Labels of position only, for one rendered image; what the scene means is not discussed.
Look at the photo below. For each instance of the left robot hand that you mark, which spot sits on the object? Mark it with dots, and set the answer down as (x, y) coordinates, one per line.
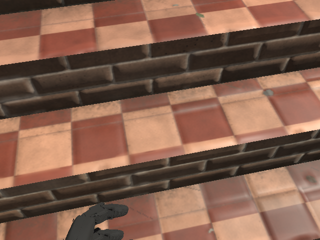
(83, 227)

